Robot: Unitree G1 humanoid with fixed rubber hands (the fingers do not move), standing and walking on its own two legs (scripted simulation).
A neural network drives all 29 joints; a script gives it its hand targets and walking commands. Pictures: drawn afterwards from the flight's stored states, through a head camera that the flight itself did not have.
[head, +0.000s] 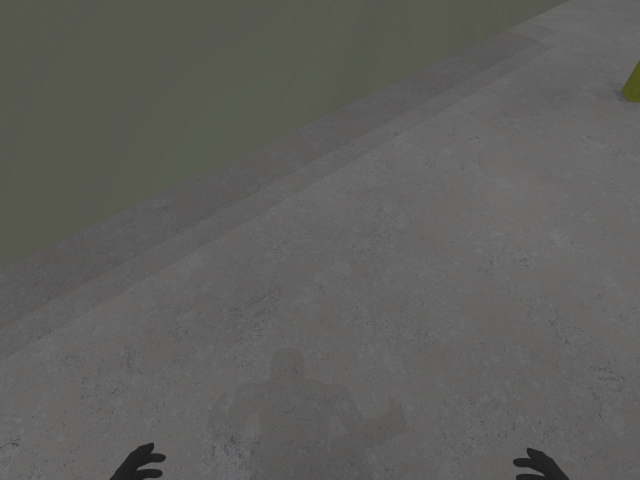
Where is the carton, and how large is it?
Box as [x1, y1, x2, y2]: [621, 60, 639, 102]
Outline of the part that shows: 639,60 621,90 628,101 639,102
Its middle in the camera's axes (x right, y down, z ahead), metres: +2.08 -1.01 +2.40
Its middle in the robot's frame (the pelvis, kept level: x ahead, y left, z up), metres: +2.45 -2.02 -0.64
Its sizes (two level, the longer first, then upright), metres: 0.205 0.148 0.270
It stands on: the floor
